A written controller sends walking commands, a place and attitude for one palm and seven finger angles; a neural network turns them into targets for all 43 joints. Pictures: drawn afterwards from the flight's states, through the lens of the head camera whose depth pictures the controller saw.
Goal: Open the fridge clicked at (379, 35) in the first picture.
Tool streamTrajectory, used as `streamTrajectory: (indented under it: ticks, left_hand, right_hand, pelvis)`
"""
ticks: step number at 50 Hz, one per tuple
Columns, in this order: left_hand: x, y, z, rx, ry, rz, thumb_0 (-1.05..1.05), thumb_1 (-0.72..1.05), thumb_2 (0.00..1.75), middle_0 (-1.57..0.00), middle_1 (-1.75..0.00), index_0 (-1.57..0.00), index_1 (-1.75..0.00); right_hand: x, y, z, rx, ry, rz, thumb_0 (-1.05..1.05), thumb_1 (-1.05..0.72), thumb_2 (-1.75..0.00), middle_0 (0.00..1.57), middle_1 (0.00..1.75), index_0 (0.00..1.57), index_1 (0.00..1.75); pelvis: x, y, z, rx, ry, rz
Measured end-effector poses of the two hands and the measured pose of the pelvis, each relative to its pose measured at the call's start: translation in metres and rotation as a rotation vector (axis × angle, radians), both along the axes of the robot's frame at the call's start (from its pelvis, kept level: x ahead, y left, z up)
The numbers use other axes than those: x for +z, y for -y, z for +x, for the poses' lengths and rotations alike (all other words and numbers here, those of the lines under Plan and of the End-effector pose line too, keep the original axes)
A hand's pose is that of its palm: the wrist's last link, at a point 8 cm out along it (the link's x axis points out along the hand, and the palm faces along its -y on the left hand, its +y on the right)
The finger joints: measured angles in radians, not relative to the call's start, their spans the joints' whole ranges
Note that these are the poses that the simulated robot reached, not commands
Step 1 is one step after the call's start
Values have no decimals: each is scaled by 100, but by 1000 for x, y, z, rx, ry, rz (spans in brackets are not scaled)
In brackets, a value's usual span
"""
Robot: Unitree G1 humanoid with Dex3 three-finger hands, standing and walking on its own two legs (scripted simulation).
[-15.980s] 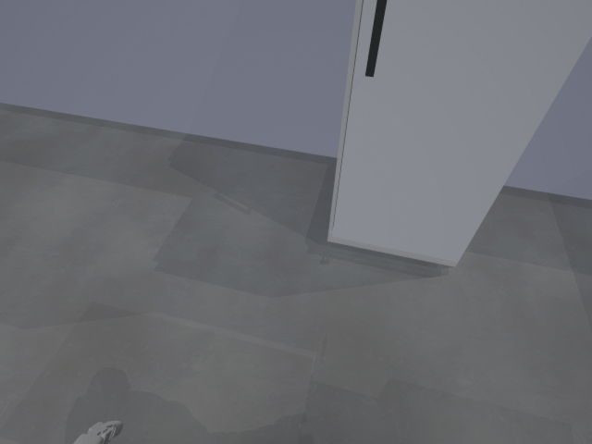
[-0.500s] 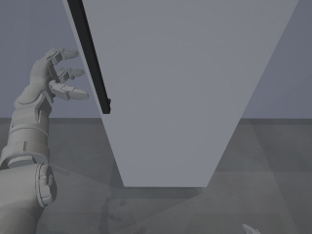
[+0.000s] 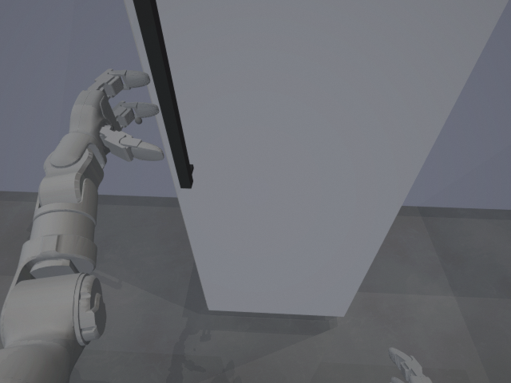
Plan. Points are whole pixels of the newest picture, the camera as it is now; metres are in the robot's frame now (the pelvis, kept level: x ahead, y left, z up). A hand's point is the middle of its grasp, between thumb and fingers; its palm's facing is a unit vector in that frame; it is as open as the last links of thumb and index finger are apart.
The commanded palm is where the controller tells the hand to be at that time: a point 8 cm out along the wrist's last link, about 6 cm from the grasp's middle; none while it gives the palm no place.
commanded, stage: move the hooked fingers beside the handle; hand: left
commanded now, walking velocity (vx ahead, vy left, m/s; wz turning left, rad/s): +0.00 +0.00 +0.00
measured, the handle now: (171, 100) +0.49 +0.16 +0.22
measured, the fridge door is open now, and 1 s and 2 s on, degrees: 0 0 0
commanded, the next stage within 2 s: none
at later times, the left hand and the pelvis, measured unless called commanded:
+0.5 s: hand (137, 129) +0.43 +0.20 +0.20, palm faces -0.01 -1.00 -0.02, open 14.0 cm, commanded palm +0.40 +0.25 +0.20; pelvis +0.00 +0.01 +0.00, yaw +0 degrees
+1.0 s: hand (141, 132) +0.42 +0.19 +0.20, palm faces -0.01 -1.00 +0.02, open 14.0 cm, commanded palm +0.40 +0.25 +0.20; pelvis -0.01 +0.00 +0.00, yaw +1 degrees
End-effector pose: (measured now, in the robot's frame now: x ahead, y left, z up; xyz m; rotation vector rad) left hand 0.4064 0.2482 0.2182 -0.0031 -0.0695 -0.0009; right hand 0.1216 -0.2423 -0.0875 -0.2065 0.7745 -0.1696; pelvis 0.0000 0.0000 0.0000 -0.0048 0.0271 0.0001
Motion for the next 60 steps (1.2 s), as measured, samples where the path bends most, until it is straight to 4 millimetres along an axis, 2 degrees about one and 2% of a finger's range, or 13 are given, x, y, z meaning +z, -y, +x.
streamTrajectory:
  ticks: [2,6,10,14,19,24,28,32,40,45,49,54,60]
  left_hand:
    - [0,-4,3,9,-36,-4,-2,-50,30,-30,-120,-30,-120]
    - [-16,-14,4,37,-127,15,-2,-50,30,-30,-120,-30,-120]
    - [-27,-18,-3,28,-109,20,-2,-50,30,-30,-120,-30,-120]
    - [-18,-15,-7,7,-27,9,-2,-50,30,-30,-120,-30,-120]
    - [-5,-15,2,8,-32,4,-2,-50,30,-30,-120,-30,-120]
    - [-14,-11,6,-1,-98,19,-2,-50,30,-30,-120,-30,-120]
    - [-19,0,1,-21,-66,10,-2,-50,30,-29,-120,-30,-120]
    - [-16,4,-3,-11,-23,-12,-2,-50,30,-30,-120,-30,-120]
    - [-12,-15,-6,50,-71,41,-2,-50,30,-30,-120,-30,-120]
    - [-3,-5,-13,-15,-22,19,-2,-50,30,-29,-120,-30,-120]
    - [-11,2,-9,-19,-67,-19,-2,-50,30,-30,-120,-30,-120]
    - [-27,-5,0,46,-133,12,-2,-50,30,-30,-120,-30,-120]
    - [-4,-6,3,14,-9,24,-2,-50,30,-30,-120,-30,-120]
  right_hand:
    - [-1,0,-1,-2,-4,4,1,-90,-89,21,30,20,30]
    - [-5,2,-7,-12,-25,10,1,-90,-89,21,30,20,30]
    - [-8,6,-18,-22,-61,-1,1,-90,-89,21,30,20,30]
    - [-7,9,-25,-28,-82,-23,1,-90,-89,21,30,20,30]
    - [-5,11,-27,-37,-76,-31,1,-90,-89,21,30,20,30]
    - [-8,10,-27,-42,-69,-16,1,-91,-89,21,30,20,30]
    - [-9,6,-25,-36,-65,-3,1,-91,-89,21,30,20,30]
    - [-7,2,-21,-28,-52,5,1,-91,-89,21,30,20,30]
    - [-5,1,-14,-20,-36,7,1,-90,-89,21,30,20,30]
    - [-5,2,-10,-1,-34,0,1,-90,-89,21,30,20,30]
    - [-3,4,-6,6,-25,-9,1,-90,-89,21,30,20,30]
    - [-2,7,-10,-11,-24,-13,1,-90,-89,21,30,20,30]
    - [-5,11,-25,-36,-59,-21,1,-91,-89,21,30,20,30]
  pelvis:
    - [0,0,0,1,-3,0]
    - [-1,0,-1,-2,-16,1]
    - [-1,-1,-2,-6,-16,1]
    - [0,0,-1,-1,-4,-2]
    - [0,-2,-1,3,-4,-4]
    - [0,-5,-2,-1,-18,-2]
    - [0,-6,-1,-9,-17,0]
    - [0,-4,0,-13,-5,0]
    - [0,-2,-3,-6,-1,-1]
    - [1,-2,-2,3,4,-1]
    - [0,0,-5,11,3,-1]
    - [-1,1,-9,3,-12,1]
    - [0,2,-5,-5,-12,-1]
